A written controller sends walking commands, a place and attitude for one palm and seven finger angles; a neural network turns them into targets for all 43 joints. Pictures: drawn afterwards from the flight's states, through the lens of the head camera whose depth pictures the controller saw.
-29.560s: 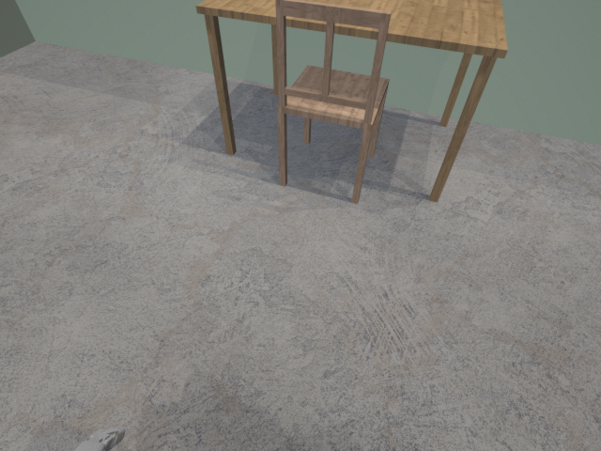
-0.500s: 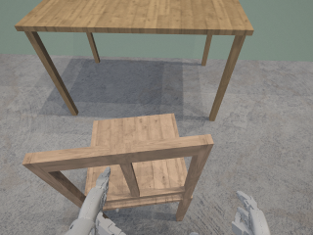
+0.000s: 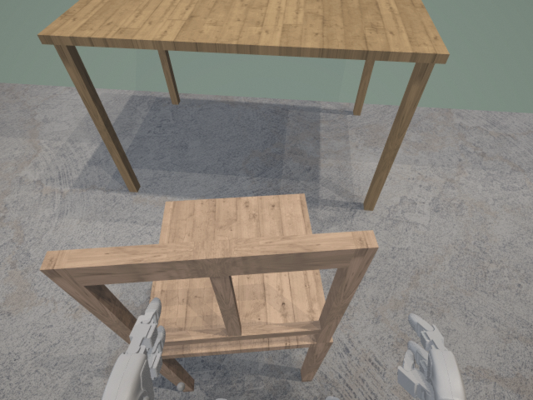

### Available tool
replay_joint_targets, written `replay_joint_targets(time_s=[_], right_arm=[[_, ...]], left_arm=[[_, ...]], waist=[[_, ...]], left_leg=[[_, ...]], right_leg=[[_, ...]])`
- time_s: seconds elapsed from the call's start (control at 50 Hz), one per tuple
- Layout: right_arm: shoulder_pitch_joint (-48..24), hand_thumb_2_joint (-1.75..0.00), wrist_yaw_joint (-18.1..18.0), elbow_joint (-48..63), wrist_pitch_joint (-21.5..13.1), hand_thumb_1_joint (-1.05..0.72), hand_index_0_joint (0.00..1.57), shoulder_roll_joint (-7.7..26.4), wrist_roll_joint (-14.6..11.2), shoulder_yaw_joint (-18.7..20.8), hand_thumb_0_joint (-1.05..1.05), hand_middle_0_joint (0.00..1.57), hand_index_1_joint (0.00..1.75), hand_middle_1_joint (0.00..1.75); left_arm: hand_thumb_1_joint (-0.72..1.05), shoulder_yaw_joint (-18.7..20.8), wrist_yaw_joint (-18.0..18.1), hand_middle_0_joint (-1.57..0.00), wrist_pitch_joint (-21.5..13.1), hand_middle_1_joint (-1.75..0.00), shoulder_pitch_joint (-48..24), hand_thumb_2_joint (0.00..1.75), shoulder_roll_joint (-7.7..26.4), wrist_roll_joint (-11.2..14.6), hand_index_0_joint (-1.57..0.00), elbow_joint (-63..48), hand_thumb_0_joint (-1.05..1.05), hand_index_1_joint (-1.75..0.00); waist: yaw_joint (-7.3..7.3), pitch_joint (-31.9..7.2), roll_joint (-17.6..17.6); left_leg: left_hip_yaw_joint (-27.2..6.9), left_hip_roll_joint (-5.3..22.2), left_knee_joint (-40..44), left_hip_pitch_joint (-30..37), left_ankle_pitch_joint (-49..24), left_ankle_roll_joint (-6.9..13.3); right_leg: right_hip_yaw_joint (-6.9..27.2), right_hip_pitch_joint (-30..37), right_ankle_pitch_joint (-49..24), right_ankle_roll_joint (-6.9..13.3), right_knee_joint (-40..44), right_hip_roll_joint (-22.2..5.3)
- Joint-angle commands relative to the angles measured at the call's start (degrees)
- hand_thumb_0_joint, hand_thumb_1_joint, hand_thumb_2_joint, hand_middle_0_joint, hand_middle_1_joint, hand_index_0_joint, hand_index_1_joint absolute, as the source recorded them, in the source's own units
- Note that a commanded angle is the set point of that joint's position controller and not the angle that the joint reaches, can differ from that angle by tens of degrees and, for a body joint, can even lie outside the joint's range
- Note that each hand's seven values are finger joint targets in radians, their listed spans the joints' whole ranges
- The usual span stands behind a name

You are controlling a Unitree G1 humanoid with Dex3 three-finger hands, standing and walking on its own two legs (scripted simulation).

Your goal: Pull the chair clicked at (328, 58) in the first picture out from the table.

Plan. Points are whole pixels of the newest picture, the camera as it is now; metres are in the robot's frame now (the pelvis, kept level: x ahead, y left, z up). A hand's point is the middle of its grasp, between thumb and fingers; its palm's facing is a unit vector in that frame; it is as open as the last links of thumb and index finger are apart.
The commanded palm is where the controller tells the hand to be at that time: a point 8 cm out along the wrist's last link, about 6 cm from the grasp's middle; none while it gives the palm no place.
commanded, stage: draw the hand back to the body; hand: left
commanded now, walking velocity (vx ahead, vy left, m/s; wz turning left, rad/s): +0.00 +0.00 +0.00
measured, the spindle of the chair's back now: (228, 306) +0.28 +0.08 -0.05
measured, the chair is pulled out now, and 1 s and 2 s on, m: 0.61 0.61 0.61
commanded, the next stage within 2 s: step back with the hand held close in 1.46 s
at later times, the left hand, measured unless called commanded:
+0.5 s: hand (130, 374) +0.16 +0.16 +0.07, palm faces -0.07 -0.94 -0.33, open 16.1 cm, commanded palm +0.13 +0.24 +0.13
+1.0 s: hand (87, 365) +0.16 +0.20 +0.10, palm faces +0.09 -0.84 -0.53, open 8.4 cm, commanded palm +0.16 +0.27 +0.23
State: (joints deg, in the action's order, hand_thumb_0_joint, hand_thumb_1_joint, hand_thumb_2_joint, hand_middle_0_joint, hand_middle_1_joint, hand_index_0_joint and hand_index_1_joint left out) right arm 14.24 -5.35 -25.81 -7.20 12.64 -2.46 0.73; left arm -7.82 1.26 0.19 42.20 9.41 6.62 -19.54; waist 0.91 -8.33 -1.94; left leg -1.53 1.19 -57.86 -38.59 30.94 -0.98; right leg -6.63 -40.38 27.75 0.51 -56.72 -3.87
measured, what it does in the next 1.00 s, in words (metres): rises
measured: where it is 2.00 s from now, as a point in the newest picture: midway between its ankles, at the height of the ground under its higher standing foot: outside the picture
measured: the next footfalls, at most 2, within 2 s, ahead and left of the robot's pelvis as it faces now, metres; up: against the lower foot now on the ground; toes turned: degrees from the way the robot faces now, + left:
none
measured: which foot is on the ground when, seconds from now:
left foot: down 0.00-1.00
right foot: down 0.00-1.00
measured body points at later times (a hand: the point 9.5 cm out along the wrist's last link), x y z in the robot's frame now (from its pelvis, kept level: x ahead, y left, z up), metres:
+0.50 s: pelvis +0.00 +0.00 +0.02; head +0.02 -0.02 +0.47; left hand +0.15 +0.21 +0.09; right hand +0.17 -0.24 -0.07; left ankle -0.02 +0.13 -0.68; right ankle +0.00 -0.11 -0.68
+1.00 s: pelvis +0.02 -0.03 +0.05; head +0.04 -0.07 +0.50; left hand +0.15 +0.24 +0.13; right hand +0.21 -0.25 -0.04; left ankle -0.02 +0.13 -0.68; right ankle +0.00 -0.11 -0.68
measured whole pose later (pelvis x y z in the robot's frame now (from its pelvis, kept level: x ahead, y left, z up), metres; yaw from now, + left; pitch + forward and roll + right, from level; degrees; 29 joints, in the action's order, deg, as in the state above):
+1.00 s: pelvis +0.02 -0.03 +0.05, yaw +0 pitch -2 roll +0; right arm 10.4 -6.6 -37.7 -12.6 14.0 -2.9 -1.4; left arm 3.7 6.3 12.5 38.9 27.9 4.4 -21.6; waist -3.2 2.6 -5.8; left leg -1.9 3.2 -31.3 -8.8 20.9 -3.4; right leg -8.1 -11.6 19.8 2.5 -32.9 -0.7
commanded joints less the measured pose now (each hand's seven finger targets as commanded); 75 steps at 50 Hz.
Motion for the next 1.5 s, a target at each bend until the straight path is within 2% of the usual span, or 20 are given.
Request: replay_joint_targets(time_s=[0.0, 0.12, 0.22, 0.26, 0.36, 0.38, 0.4, 0.42, 0.48, 0.58, 0.72, 1.02, 1.12, 1.2, 1.22, 1.28, 1.34, 1.4, 1.42, 1.48], right_arm=[[-3.03, -0.9, 0.18, 6.78, -4.84, -0.9, 0.2, 5.67, -0.51, 2.84, 0.0, 0.2, 0.3, 0.3], [-6.04, -0.9, 2.6, 5.3, -3.81, -0.9, 0.2, 5.07, -0.7, 4.3, 0.0, 0.2, 0.3, 0.3], [-6.79, -0.9, 1.33, 7.45, -3.27, -0.9, 0.2, 4.55, -1.8, 3.82, 0.0, 0.2, 0.3, 0.3], [-6.77, -0.9, 0.92, 6.84, -3.35, -0.9, 0.2, 3.84, -2.27, 3.3, 0.0, 0.2, 0.3, 0.3], [-6.36, -0.9, -0.25, 4.28, -5.27, -0.9, 0.2, 3.81, -2.37, 2.67, 0.0, 0.2, 0.3, 0.3], [-6.32, -0.9, -1.57, 5.02, -3.7, -0.9, 0.2, 4.64, -0.74, 1.96, 0.0, 0.2, 0.3, 0.3], [-5.87, -0.9, -2.03, 7.11, -3.64, -0.9, 0.2, 3.62, -0.65, 0.85, 0.0, 0.2, 0.3, 0.3], [-5.66, -0.9, -2.41, 6.19, -3.98, -0.9, 0.2, 3.87, -0.73, 0.92, 0.0, 0.2, 0.3, 0.3], [-6.23, -0.9, -2.94, 4.18, -3.7, -0.9, 0.2, 3.68, -0.16, 0.16, 0.0, 0.2, 0.3, 0.3], [-7.34, -0.9, -3.32, 2.28, -4.71, -0.9, 0.2, 4.55, 0.21, -0.48, 0.0, 0.2, 0.3, 0.3], [-8.52, -0.9, -2.61, -0.78, -7.09, -0.9, 0.2, 5.17, -0.01, -0.94, 0.0, 0.2, 0.3, 0.3], [-8.48, -0.9, -1.11, -4.59, -9.26, -0.9, 0.2, 6.3, -1.52, -0.37, 0.0, 0.2, 0.3, 0.3], [-10.32, -0.9, -0.62, -5.25, -9.33, -0.9, 0.2, 6.9, -0.77, -0.02, 0.0, 0.2, 0.3, 0.3], [-12.2, -0.9, 0.33, -6.37, -4.68, -0.9, 0.2, 6.76, -0.52, 1.47, 0.0, 0.2, 0.3, 0.3], [-13.26, -0.9, 0.77, -6.46, -3.22, -0.9, 0.2, 6.49, -1.06, 1.85, 0.0, 0.2, 0.3, 0.3], [-14.54, -0.9, 1.27, -4.15, -0.49, -0.9, 0.2, 6.77, -1.23, 2.07, 0.0, 0.2, 0.3, 0.3], [-16.01, -0.9, 0.81, -1.74, -1.8, -0.9, 0.2, 6.13, -0.73, 1.24, 0.0, 0.2, 0.3, 0.3], [-14.78, -0.9, -0.12, -1.51, -4.99, -0.9, 0.2, 6.03, 0.08, 0.96, 0.0, 0.2, 0.3, 0.3], [-14.22, -0.9, -0.56, -2.26, -5.66, -0.9, 0.2, 6.12, 0.23, 0.61, 0.0, 0.2, 0.3, 0.3], [-12.02, -0.9, -0.86, -2.99, -6.57, -0.9, 0.2, 5.69, -0.17, 0.45, 0.0, 0.2, 0.3, 0.3]], left_arm=[[-0.55, 5.52, -0.4, 0.0, -14.09, 0.0, -1.84, 0.2, 2.88, 2.27, 0.0, -15.78, 0.0, 0.0], [-0.55, 9.13, -6.42, 0.0, -24.51, 0.0, 1.39, 0.2, 5.58, 2.52, 0.0, -10.36, 0.0, 0.0], [-0.55, 16.41, -7.03, 0.0, -22.67, 0.0, -0.76, 0.2, 11.88, 6.54, 0.0, -22.49, 0.0, 0.0], [-0.55, 16.11, -6.54, 0.0, -20.92, 0.0, -0.02, 0.2, 9.32, 8.09, 0.0, -21.54, 0.0, 0.0], [-0.37, 22.84, -4.89, -0.02, -21.27, -0.04, -2.49, 0.29, 12.97, 11.28, -0.02, -23.08, 0.0, -0.04], [-0.33, 26.31, 2.19, -0.03, -12.12, -0.05, 1.58, 0.31, 26.05, -0.69, -0.03, -19.64, 0.0, -0.05], [-0.3, 21.89, 4.45, -0.04, -7.98, -0.05, 0.7, 0.32, 19.32, -0.97, -0.04, -26.78, 0.0, -0.05], [-0.26, 23.9, 6.21, -0.04, -5.67, -0.06, -1.4, 0.34, 21.85, -1.24, -0.04, -28.37, 0.0, -0.06], [-0.15, 22.91, 8.43, -0.05, -1.84, -0.08, 0.01, 0.39, 19.39, -2.61, -0.05, -24.83, 0.0, -0.08], [0.03, 27.65, 10.04, -0.08, -0.53, -0.12, -5.9, 0.48, 23.63, -2.55, -0.08, -24.87, 0.0, -0.12], [0.28, 32.07, 11.21, -0.12, -0.36, -0.17, -12.03, 0.6, 27.28, -2.49, -0.12, -27.05, 0.0, -0.17], [0.83, 38.67, 12.74, -0.19, -0.84, -0.29, -21.97, 0.87, 34.33, -2.51, -0.19, -30.38, 0.0, -0.29], [0.9, 36.39, 10.69, -0.2, -2.87, -0.3, -24.43, 0.9, 27.86, -2.65, -0.2, -18.94, 0.0, -0.3], [0.9, 33.71, 7.85, -0.2, -3.14, -0.3, -15.36, 0.9, 18.94, -2.52, -0.2, 2.51, 0.0, -0.3], [0.9, 31.91, 6.9, -0.2, -2.54, -0.3, -11.59, 0.9, 15.79, -2.2, -0.2, 7.73, 0.0, -0.3], [0.9, 31.02, 5.98, -0.2, -4.78, -0.3, -13.92, 0.9, 17.54, -1.73, -0.2, 1.56, 0.0, -0.3], [0.9, 33.66, 6.61, -0.2, -7.75, -0.3, -18.1, 0.9, 22.99, -1.72, -0.2, -10.78, 0.0, -0.3], [0.9, 39.06, 8.78, -0.2, -10.03, -0.3, -21.85, 0.9, 30.41, -2.43, -0.2, -24.67, 0.0, -0.3], [0.9, 41.26, 9.61, -0.2, -10.03, -0.3, -23.61, 0.9, 33.48, -2.71, -0.2, -26.91, 0.0, -0.3], [0.9, 38.37, 10.44, -0.2, -8.86, -0.3, -20.96, 0.9, 27.57, -2.92, -0.2, -21.52, 0.0, -0.3]], waist=[[0.76, -6.7, 1.08], [-0.74, -7.19, 1.87], [-1.86, -13.83, -3.13], [-1.12, -11.2, -1.27], [-1.53, -8.35, 0.76], [-5.87, -11.68, -3.22], [-3.89, -8.43, -5.48], [-3.94, -9.25, -7.66], [-3.85, -2.45, -7.49], [-4.1, -0.38, -3.67], [-4.43, -0.67, -9.96], [-3.9, -3.42, -8.74], [-3.1, 2.88, -1.63], [-3.45, 9.2, 11.76], [-3.47, 12.6, 10.65], [-4.11, 11.33, 6.58], [-5.29, 7.1, 1.81], [-5.93, -0.1, -6.58], [-5.84, 0.63, -9.61], [-4.46, 4.43, -7.88]], left_leg=[[-0.51, -1.68, 5.56, 1.52, -17.81, 1.41], [-0.11, -0.89, 2.95, -3.56, -16.29, 1.03], [0.02, -0.88, 6.28, 2.44, -17.82, 1.47], [-0.31, -0.71, 7.63, 3.46, -17.74, 1.37], [-1.17, -0.66, 10.25, 4.42, -17.61, 1.13], [-0.75, 2.52, 13.46, 8.58, -18.0, 1.17], [-0.41, 1.85, 15.09, 10.19, -19.08, 1.21], [-0.54, 1.86, 15.55, 11.27, -19.42, 0.97], [-0.1, 2.31, 17.47, 14.26, -22.63, 0.92], [-0.03, 2.31, 22.01, 18.96, -22.63, 1.05], [0.5, 1.35, 25.91, 25.35, -26.32, 0.75], [1.52, 0.77, 28.81, 33.49, -34.21, 1.5], [1.98, 1.05, 29.79, 34.3, -30.79, 2.08], [2.48, 1.62, 30.4, 29.27, -25.57, 2.56], [2.57, 1.5, 30.67, 27.32, -24.22, 2.42], [1.57, 1.38, 31.91, 27.1, -21.16, 2.93], [0.79, 1.46, 32.94, 29.18, -18.67, 3.18], [1.09, 1.37, 33.23, 33.44, -20.9, 3.0], [0.81, 1.4, 33.23, 33.16, -20.47, 2.51], [1.19, 1.44, 34.26, 32.36, -19.63, 2.05]], right_leg=[[1.39, 4.3, -15.29, 0.29, 6.4, 1.51], [3.14, 4.34, -14.3, 0.63, 4.0, 1.13], [3.31, 10.76, -15.07, 0.67, 6.79, 0.87], [2.32, 10.54, -15.08, 0.35, 8.21, 1.15], [2.09, 13.45, -14.88, 0.26, 11.38, 1.55], [4.23, 18.59, -14.41, 1.96, 13.67, -0.79], [2.94, 18.93, -16.41, 1.61, 14.99, -1.23], [2.88, 20.46, -16.5, 1.64, 15.84, -1.39], [1.67, 20.89, -19.49, 1.75, 17.73, -0.74], [1.49, 25.52, -20.74, 1.59, 22.38, -0.41], [2.51, 30.62, -25.12, 1.71, 26.52, -0.59], [3.26, 36.3, -38.21, 0.61, 29.26, -1.56], [3.92, 32.88, -36.03, -0.08, 32.05, -1.31], [2.86, 32.86, -31.33, -1.47, 33.78, -1.41], [3.32, 32.03, -29.75, -1.34, 34.71, -1.23], [3.8, 31.82, -23.1, -1.3, 35.71, -1.89], [4.59, 32.43, -15.81, -0.71, 36.75, -2.23], [5.47, 34.46, -17.8, 0.28, 36.54, -2.4], [6.01, 33.86, -17.45, 0.68, 36.81, -2.1], [4.71, 32.15, -16.71, 0.85, 37.08, -1.32]])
